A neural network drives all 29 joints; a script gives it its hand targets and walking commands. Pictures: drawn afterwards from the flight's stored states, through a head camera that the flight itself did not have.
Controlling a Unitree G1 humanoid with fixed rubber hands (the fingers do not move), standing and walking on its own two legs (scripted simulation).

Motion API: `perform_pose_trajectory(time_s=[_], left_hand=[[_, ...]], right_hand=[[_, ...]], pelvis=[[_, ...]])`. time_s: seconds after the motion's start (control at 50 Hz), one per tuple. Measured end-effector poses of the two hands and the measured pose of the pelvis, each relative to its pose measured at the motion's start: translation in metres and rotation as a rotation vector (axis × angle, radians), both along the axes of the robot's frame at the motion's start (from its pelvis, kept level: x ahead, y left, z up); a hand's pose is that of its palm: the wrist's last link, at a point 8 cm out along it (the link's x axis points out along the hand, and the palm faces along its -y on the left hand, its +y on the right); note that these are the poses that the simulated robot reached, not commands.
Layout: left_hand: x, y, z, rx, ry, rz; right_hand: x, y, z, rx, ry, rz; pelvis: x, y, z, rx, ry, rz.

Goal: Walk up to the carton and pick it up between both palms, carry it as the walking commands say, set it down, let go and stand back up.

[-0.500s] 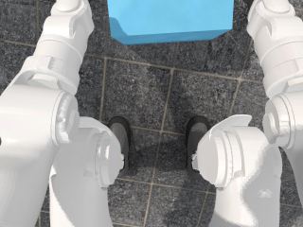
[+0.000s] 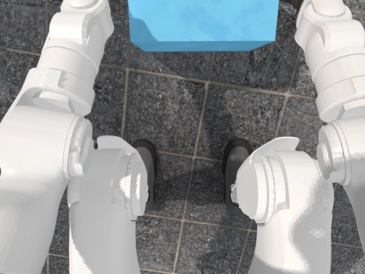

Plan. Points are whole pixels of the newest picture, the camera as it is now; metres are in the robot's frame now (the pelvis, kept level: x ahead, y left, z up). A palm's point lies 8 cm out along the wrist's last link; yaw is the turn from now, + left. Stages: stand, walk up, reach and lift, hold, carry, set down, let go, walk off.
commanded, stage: reach and lift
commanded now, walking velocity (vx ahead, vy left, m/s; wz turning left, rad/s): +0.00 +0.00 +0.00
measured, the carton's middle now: (199, 8) +0.55 -0.02 -0.26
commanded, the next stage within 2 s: none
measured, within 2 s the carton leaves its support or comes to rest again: neither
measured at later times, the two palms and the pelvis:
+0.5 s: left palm out of the picture +0.55 +0.14 -0.11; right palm out of the picture +0.53 -0.18 -0.13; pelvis -0.02 +0.00 +0.03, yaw -1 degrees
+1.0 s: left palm out of the picture +0.53 +0.14 -0.06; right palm out of the picture +0.52 -0.17 -0.07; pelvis -0.03 +0.01 +0.06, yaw -1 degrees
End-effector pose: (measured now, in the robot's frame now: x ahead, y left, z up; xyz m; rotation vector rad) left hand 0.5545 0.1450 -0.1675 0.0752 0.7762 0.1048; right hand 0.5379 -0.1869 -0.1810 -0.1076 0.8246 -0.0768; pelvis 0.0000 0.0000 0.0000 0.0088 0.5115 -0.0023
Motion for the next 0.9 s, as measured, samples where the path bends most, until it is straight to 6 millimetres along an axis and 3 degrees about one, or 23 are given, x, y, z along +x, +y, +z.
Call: perform_pose_trajectory(time_s=[0.32,0.62,0.9], left_hand=[[-0.008,-0.001,0.039,0.032,-0.05,0.089],[-0.002,-0.004,0.067,0.059,-0.086,0.1],[-0.024,-0.001,0.095,0.056,-0.097,0.162]], right_hand=[[-0.008,0.008,0.033,0.003,-0.027,-0.028],[-0.005,0.011,0.053,-0.027,-0.058,-0.087],[-0.015,0.016,0.091,-0.029,-0.066,-0.08]], pelvis=[[-0.02,0.006,0.017,0.003,-0.016,-0.007],[-0.018,0.004,0.033,0.016,-0.013,-0.018],[-0.024,0.005,0.056,0.014,-0.041,-0.017]])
